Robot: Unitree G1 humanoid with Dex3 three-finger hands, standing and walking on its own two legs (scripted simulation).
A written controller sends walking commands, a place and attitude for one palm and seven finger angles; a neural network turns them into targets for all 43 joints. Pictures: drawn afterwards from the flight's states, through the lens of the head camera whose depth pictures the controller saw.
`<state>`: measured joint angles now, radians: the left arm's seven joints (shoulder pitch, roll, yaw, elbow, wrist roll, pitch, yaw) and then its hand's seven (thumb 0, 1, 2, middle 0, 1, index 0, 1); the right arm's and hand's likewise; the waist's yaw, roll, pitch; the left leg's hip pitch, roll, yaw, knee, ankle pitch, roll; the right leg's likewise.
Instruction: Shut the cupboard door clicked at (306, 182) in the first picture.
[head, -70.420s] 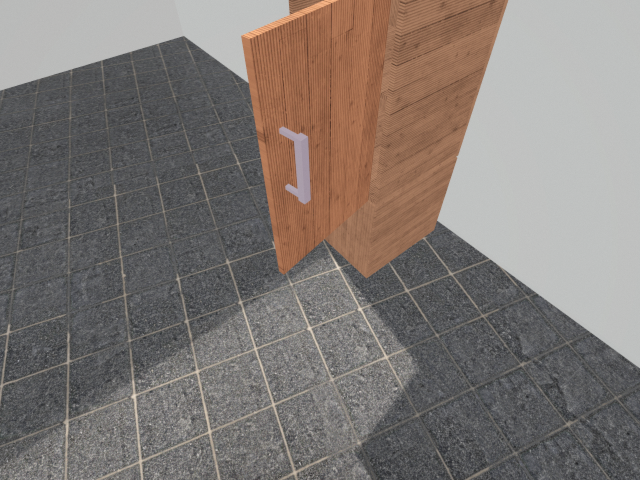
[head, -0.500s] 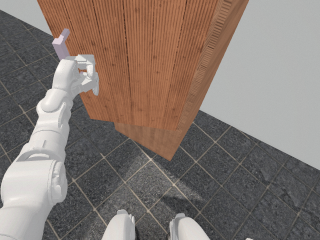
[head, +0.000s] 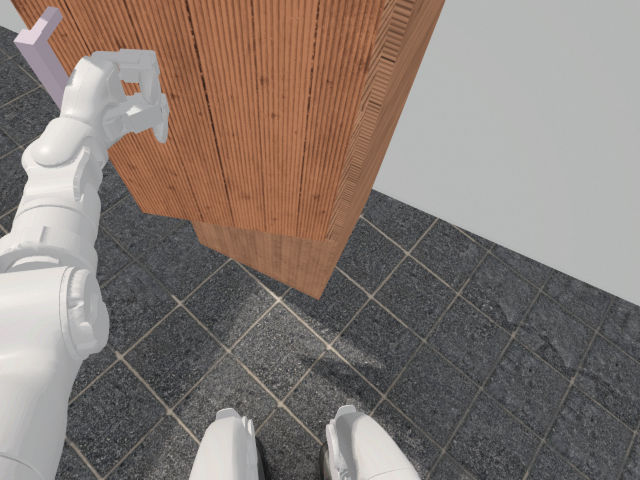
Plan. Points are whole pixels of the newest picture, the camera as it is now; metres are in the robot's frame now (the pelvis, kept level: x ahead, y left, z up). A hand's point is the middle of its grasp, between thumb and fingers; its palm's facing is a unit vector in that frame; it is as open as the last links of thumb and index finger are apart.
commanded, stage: push the door shut along its arc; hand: left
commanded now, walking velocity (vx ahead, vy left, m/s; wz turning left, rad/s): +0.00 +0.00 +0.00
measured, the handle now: (75, 87) +0.57 +0.22 +0.09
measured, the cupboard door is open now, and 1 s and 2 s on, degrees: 18 2 2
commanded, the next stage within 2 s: pull the fist back off the door in 0.42 s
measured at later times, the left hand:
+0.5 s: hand (185, 86) +0.56 +0.10 +0.10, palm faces -0.38 -0.92 -0.03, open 3.6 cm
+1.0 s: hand (195, 85) +0.56 +0.09 +0.11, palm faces +0.10 -0.99 +0.00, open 3.1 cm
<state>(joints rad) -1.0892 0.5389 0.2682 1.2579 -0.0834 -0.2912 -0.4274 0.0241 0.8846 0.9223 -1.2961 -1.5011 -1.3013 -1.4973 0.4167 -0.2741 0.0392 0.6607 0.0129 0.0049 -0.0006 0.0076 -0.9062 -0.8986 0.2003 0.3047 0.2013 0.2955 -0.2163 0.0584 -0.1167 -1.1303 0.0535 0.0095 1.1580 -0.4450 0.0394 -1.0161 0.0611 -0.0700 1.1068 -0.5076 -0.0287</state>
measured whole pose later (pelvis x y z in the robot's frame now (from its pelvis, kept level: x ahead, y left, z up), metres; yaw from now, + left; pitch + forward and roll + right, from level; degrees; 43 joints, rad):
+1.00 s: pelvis +0.02 -0.01 +0.02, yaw +0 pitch +24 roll -3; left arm -1.02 0.32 0.35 1.21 0.02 -0.37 0.12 0.02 0.90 0.91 -1.30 -1.50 -1.30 -1.50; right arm 0.50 -0.23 0.02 0.65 -0.07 0.02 0.10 0.01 -0.91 -0.90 0.20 0.30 0.20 0.30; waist -0.22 0.07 -0.16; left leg -1.05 0.06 0.02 1.07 -0.44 0.03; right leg -0.95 0.07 -0.05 1.03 -0.50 -0.04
